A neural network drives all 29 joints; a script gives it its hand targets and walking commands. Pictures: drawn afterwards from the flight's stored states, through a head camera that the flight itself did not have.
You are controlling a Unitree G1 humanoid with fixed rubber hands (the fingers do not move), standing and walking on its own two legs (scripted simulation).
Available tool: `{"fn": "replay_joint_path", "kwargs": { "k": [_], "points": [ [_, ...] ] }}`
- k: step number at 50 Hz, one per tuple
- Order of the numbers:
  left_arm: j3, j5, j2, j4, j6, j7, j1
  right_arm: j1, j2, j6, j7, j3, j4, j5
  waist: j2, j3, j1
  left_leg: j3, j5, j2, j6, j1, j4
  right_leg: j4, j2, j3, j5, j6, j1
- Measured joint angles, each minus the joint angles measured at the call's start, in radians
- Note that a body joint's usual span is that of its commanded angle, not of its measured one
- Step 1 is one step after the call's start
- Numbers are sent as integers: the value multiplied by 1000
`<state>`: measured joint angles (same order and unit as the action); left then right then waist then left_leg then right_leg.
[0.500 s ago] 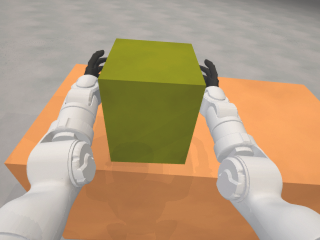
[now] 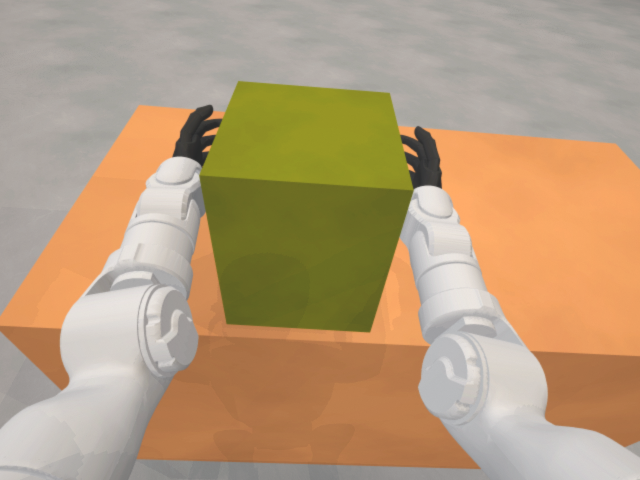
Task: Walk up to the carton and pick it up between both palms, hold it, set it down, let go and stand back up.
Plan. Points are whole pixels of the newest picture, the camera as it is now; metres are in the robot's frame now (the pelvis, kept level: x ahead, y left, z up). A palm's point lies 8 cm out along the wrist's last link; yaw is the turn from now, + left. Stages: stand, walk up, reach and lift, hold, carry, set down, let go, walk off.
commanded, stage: set down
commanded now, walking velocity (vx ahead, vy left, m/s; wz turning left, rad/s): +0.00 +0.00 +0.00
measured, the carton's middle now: (306, 211) +0.43 -0.04 +0.12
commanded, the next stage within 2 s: none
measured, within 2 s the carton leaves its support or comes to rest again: rests again in 0.82 s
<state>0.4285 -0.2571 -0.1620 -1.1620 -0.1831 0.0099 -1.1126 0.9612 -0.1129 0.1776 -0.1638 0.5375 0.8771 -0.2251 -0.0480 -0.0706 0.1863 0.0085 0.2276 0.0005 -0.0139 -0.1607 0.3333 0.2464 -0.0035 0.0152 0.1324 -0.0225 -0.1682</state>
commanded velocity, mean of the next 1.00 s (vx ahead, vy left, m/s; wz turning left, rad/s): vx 0.00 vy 0.00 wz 0.00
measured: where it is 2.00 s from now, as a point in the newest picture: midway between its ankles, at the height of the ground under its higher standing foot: outside the picture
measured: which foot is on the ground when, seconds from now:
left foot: down 0.00-1.00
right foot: down 0.00-1.00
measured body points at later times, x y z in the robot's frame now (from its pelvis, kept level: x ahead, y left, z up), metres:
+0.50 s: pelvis -0.01 +0.01 +0.00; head +0.00 +0.03 +0.45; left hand +0.46 +0.10 +0.15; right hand +0.39 -0.19 +0.14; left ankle -0.04 +0.10 -0.75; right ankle -0.01 -0.12 -0.75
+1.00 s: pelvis -0.01 +0.00 +0.00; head +0.02 +0.02 +0.45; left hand +0.47 +0.09 +0.13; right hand +0.40 -0.19 +0.13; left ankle -0.04 +0.10 -0.75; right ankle -0.01 -0.12 -0.75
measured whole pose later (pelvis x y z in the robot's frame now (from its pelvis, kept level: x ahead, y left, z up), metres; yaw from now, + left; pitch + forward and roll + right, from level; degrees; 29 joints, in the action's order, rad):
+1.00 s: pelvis -0.01 +0.00 +0.00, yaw -1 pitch +4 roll -1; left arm 0.53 -0.34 -0.07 -1.12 -0.08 0.04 -1.04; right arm 0.85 -0.17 0.01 -0.07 0.67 0.79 -0.40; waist -0.02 -0.03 0.13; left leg -0.04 0.19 -0.01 -0.02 -0.17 0.28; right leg 0.23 0.02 -0.05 0.11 -0.02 -0.20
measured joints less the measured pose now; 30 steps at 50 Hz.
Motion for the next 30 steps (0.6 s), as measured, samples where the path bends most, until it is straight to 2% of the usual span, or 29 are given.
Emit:
{"fn": "replay_joint_path", "kwargs": {
  "k": [5,9,15,30],
  "points": [
    [11,-11,16,19,12,4,23,-22,-17,-26,15,30,-17,-39,6,-1,-12,-11,1,1,-1,-12,1,0,3,-13,-4,1,-15],
    [-7,-6,40,61,-1,-15,46,-42,-4,-68,28,32,6,-36,10,7,-23,-19,-1,3,7,-8,1,7,8,-49,-8,3,-15],
    [11,-21,61,75,-13,-9,61,-69,-5,-79,48,33,-7,-48,16,12,-28,-24,-9,-3,-8,-2,-9,-2,17,-67,-10,4,-8],
    [64,-44,61,18,44,4,45,-67,-44,-111,84,132,-41,-155,13,17,-46,-42,-51,-14,-12,-21,-44,-6,31,-64,-39,2,-45]
  ]
}}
